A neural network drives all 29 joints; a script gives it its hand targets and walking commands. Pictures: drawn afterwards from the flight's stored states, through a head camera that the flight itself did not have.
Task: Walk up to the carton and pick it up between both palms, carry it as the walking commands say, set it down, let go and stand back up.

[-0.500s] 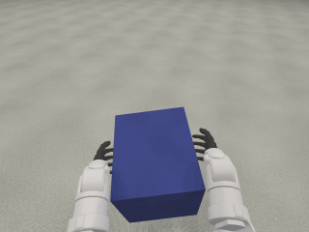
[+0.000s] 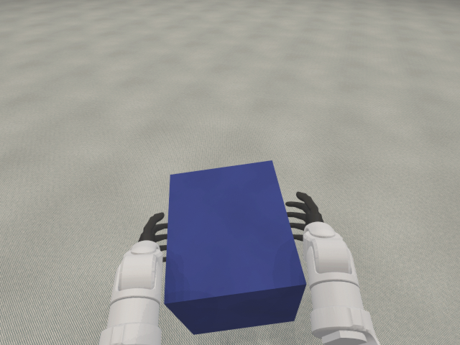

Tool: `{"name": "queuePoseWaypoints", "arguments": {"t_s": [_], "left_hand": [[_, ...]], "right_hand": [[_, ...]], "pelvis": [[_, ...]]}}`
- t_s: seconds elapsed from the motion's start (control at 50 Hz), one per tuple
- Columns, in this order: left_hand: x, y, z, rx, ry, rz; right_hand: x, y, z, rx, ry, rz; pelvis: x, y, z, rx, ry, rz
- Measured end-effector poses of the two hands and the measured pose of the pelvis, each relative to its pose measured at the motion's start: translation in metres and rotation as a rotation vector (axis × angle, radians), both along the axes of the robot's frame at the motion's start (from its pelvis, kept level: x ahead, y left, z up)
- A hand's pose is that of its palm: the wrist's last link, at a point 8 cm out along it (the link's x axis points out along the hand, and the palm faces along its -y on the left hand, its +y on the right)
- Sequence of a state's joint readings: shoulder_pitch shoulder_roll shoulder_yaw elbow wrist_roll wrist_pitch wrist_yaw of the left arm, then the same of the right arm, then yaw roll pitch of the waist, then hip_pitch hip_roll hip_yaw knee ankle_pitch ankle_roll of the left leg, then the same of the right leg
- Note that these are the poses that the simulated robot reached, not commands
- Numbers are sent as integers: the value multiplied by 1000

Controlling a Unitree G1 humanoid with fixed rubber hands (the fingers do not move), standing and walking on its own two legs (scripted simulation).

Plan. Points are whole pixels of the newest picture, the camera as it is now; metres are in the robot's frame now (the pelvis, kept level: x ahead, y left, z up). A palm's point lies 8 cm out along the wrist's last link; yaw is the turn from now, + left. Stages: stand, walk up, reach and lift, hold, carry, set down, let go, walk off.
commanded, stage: hold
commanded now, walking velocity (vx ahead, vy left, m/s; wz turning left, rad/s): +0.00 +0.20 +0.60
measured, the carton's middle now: (232, 248) +0.33 -0.01 -0.03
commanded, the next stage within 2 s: carry in 0.02 s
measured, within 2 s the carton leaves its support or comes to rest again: neither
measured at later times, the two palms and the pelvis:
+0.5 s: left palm (78, 296) +0.20 +0.23 +0.06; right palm (267, 257) +0.24 -0.06 +0.08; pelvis -0.03 +0.07 -0.03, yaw +6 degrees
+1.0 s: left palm out of the picture +0.05 +0.41 +0.08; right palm (138, 312) +0.16 +0.13 +0.09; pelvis -0.12 +0.19 -0.01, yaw +20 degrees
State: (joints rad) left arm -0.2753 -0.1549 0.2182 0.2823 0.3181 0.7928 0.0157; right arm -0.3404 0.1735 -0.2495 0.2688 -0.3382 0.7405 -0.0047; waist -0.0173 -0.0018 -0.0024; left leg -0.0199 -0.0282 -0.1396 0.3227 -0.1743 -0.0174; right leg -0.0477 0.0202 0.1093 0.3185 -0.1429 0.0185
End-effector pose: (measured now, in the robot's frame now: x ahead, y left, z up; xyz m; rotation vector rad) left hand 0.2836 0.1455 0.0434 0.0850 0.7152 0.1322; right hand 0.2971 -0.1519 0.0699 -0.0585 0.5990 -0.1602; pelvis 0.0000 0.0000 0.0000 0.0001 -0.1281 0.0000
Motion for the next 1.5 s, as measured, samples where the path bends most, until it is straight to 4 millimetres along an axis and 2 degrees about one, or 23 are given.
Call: {"name": "queuePoseWaypoints", "arguments": {"t_s": [0.12,0.26,0.38,0.48,0.54,0.6,0.64,0.7,0.84,0.98,1.04,1.1,1.16,1.2,1.26,1.3,1.34,1.38,1.5], "left_hand": [[4,3,0,30,-40,23],[-5,32,8,-24,-101,50],[-35,58,18,-40,-121,105],[-75,82,13,-68,-47,157],[-98,105,13,-93,-25,194],[-116,135,14,-111,-55,230],[-128,156,11,-117,-60,259],[-150,181,9,-108,-18,297],[-186,220,16,-95,-22,343],[-224,255,34,-22,-19,399],[-249,273,36,-31,3,448],[-263,292,44,-31,-31,473],[-275,319,46,-23,-59,493],[-287,342,41,-27,-61,512],[-312,383,22,-42,-57,556],[-333,405,5,-79,-19,609],[-354,420,-5,-103,27,650],[-371,432,-7,-101,41,685],[-407,463,7,-40,-20,756]], "right_hand": [[4,7,-4,-8,-45,-10],[-4,34,8,49,-109,-34],[-23,60,14,91,-127,-1],[-51,86,9,77,-51,32],[-64,110,14,67,-27,62],[-72,142,20,56,-54,97],[-77,165,19,48,-57,127],[-88,193,14,48,-11,159],[-112,234,16,59,-11,202],[-134,274,14,125,3,254],[-145,297,23,100,17,298],[-152,321,33,103,-13,325],[-159,351,38,100,-44,348],[-166,376,36,93,-46,368],[-179,424,23,74,-41,412],[-189,455,13,19,-7,459],[-199,477,5,-9,39,497],[-207,496,2,-9,57,529],[-229,536,3,56,5,598]], "pelvis": [[-7,7,-12,-6,96,8],[-14,33,-23,28,176,22],[-21,47,-32,-5,214,34],[-30,63,-29,-3,204,92],[-38,79,-24,9,202,127],[-47,100,-30,7,195,167],[-53,115,-33,7,191,188],[-65,133,-29,-30,195,197],[-93,163,-24,-40,195,249],[-121,191,-16,-38,198,340],[-130,204,-7,1,191,351],[-140,220,-6,22,186,381],[-151,242,-10,28,187,425],[-160,260,-16,20,186,456],[-176,291,-31,-3,181,497],[-186,304,-34,-7,189,518],[-196,314,-31,-35,195,539],[-206,321,-28,-54,197,562],[-231,343,-31,-53,204,629]]}}
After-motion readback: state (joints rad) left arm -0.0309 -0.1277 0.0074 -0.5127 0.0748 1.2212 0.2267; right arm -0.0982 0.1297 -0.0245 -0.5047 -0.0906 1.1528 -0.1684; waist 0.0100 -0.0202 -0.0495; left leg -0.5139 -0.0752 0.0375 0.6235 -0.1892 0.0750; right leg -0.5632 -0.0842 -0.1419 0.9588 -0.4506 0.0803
